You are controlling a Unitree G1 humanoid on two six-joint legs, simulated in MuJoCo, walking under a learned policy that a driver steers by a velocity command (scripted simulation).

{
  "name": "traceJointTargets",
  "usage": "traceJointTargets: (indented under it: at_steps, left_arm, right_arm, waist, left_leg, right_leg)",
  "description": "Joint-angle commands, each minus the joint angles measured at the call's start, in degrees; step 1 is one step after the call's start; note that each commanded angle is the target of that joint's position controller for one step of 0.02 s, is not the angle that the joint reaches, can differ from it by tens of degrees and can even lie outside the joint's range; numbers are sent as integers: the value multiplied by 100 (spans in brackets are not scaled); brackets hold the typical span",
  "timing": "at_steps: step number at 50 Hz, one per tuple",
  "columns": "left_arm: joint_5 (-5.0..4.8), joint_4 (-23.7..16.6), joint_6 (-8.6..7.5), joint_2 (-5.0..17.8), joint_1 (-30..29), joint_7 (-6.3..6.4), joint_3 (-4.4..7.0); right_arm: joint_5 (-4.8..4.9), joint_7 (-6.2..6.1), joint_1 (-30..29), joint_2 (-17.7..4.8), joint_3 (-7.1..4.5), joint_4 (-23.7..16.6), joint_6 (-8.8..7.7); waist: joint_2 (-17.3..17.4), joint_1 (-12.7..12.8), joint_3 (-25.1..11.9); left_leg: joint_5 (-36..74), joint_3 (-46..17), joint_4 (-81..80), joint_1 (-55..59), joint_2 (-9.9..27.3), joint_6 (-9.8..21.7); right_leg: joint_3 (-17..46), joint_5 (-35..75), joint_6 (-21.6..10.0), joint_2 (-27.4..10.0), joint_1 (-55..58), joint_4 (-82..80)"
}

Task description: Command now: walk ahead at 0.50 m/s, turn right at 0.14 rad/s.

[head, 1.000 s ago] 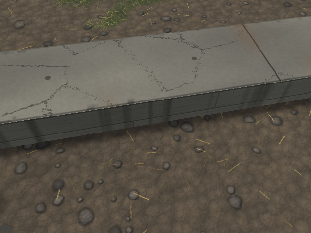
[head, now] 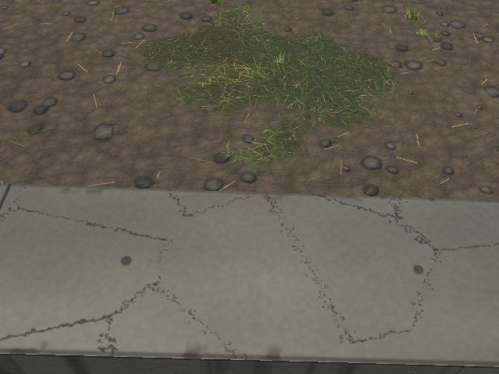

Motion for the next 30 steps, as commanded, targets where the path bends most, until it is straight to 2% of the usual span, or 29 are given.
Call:
traceJointTargets:
  at_steps: [1,3,6,7,8,9,10,11,12,13,14,15,16,17,18,20,22,23,25,26,27,28,30]
  left_arm:
    - [-47,-401,-65,127,-541,-19,-38]
    - [-80,-478,-71,124,-808,-15,-65]
    - [-62,-549,-85,226,-917,-4,-50]
    - [-56,-487,-59,231,-721,31,-38]
    - [-20,-406,-63,250,-370,67,-16]
    - [13,-196,-101,276,252,114,26]
    - [78,45,-142,448,1047,173,120]
    - [123,126,-148,1109,1666,257,312]
    - [-36,92,-68,1653,1530,271,461]
    - [-231,4,-1,1402,1115,218,466]
    - [-235,-108,37,1040,678,225,377]
    - [-185,-117,66,628,404,239,260]
    - [-193,-106,34,436,353,279,188]
    - [-168,-8,-11,306,481,304,135]
    - [-155,134,-79,312,770,283,130]
    - [-137,279,-187,439,1026,241,158]
    - [-114,426,-223,447,1356,251,146]
    - [-62,634,-244,333,1852,255,125]
    - [-44,803,-273,217,2052,264,46]
    - [-26,893,-296,162,2104,274,-1]
    - [8,958,-325,152,2140,282,-41]
    - [20,1107,-384,134,2324,260,-103]
    - [-76,1215,-477,141,2240,234,-195]
  right_arm:
    - [-37,-30,-44,-738,-162,-139,-126]
    - [-53,-44,44,-755,-165,-26,-143]
    - [-51,-98,72,-815,-174,108,-139]
    - [-75,-119,66,-828,-175,140,-122]
    - [-92,-152,7,-816,-164,127,-98]
    - [-58,-163,-189,-893,-176,56,-65]
    - [-21,-168,-262,-963,-176,-19,-59]
    - [-48,-164,-214,-705,-98,-219,-86]
    - [15,-120,320,-359,-39,-327,-88]
    - [-202,-99,-8,-680,-80,-270,-60]
    - [-166,-52,-441,-685,-101,-402,-94]
    - [-146,-28,-469,-614,-87,-374,-103]
    - [-191,-7,-401,-520,-65,-336,-25]
    - [-216,28,-209,-381,-19,-239,81]
    - [-220,51,-29,-276,-22,-147,173]
    - [-163,59,-159,-195,-54,-183,303]
    - [-124,48,-709,-143,-66,-405,384]
    - [-63,-44,-913,192,-6,-439,446]
    - [-9,-197,-1458,343,53,-802,457]
    - [-15,-227,-1700,391,86,-959,439]
    - [-37,-232,-1978,493,141,-1160,426]
    - [-36,-291,-2518,773,265,-1421,418]
    - [-22,-365,-2951,788,393,-1916,393]
  waist:
    - [704,-34,276]
    - [720,-87,292]
    - [674,-39,305]
    - [801,52,167]
    - [749,225,-88]
    - [594,489,-372]
    - [421,825,-708]
    - [-451,957,-1070]
    - [-1561,463,-1657]
    - [-237,494,-1249]
    - [-18,404,-448]
    - [268,188,-36]
    - [155,66,43]
    - [9,31,-112]
    - [12,10,-228]
    - [103,4,-143]
    - [116,154,140]
    - [-319,388,137]
    - [-16,363,545]
    - [119,328,727]
    - [163,322,814]
    - [-46,448,902]
    - [165,261,1000]
  left_leg:
    - [2345,-400,-569,-131,1394,595]
    - [2460,-182,-531,-89,1432,500]
    - [2954,-51,-255,254,1649,404]
    - [3523,58,118,414,1694,387]
    - [4748,242,848,375,1651,357]
    - [5412,400,1853,272,1503,266]
    - [4693,527,3084,-276,1332,98]
    - [1976,737,5025,-1494,925,-142]
    - [-1780,107,6660,-3144,-119,-352]
    - [-1423,-621,6792,-3497,391,-309]
    - [-963,-607,6609,-3706,596,-315]
    - [-712,-526,6201,-3570,795,-317]
    - [-581,-480,6070,-3314,886,-351]
    - [-471,-361,6421,-3140,863,-392]
    - [-502,-227,7045,-3287,782,-425]
    - [-526,-186,7652,-3938,791,-416]
    - [-484,-298,8055,-4891,822,-373]
    - [-951,-136,9690,-5654,538,-288]
    - [-1355,-675,10516,-7070,420,-72]
    - [-1432,-777,10643,-7541,352,-1]
    - [-1483,-766,10786,-7872,234,50]
    - [-1790,-581,11800,-8741,77,192]
    - [-2203,-610,11357,-9065,185,323]
  right_leg:
    - [-83,527,36,70,-86,-765]
    - [-152,755,-68,180,194,-1259]
    - [-231,606,-331,270,388,-1575]
    - [-360,252,-455,383,602,-1474]
    - [-490,149,-600,616,1086,-1359]
    - [-583,217,-729,885,1688,-1671]
    - [-404,485,-886,896,2685,-2123]
    - [1219,1208,-1227,-374,3715,-2401]
    - [3842,2099,-2233,-1660,4670,-3092]
    - [3475,696,-2176,-1404,4141,-3280]
    - [2980,-62,-2049,-1176,3330,-3504]
    - [2478,-86,-1768,-933,2720,-3788]
    - [2074,393,-1606,-722,2392,-3911]
    - [1797,886,-1541,-613,2327,-3946]
    - [1605,1458,-1546,-603,2386,-3834]
    - [1270,1628,-1457,-575,2416,-3759]
    - [1171,879,-1331,-595,2554,-3869]
    - [1359,335,-1535,-765,2732,-3900]
    - [1416,-1015,-1455,-958,2858,-3974]
    - [1376,-1317,-1361,-995,2881,-4010]
    - [1235,-1303,-1234,-1005,2895,-4044]
    - [1270,-758,-1134,-1197,3249,-4033]
    - [772,-405,-774,-1194,3286,-4213]
Velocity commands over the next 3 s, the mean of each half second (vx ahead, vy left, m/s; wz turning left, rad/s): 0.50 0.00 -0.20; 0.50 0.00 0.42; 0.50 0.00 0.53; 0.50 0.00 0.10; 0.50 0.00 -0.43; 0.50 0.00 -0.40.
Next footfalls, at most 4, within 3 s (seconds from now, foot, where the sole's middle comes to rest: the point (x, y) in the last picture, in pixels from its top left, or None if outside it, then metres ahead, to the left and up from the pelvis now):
0.20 right None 0.24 -0.11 -0.79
0.78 left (246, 306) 0.60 0.01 -0.60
1.24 right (280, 192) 0.97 -0.10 -0.60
1.72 left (163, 151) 1.14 0.26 -0.60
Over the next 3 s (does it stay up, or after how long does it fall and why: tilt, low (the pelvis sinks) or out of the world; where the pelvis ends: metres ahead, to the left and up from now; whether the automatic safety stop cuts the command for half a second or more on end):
stays up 1.71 0.29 0.18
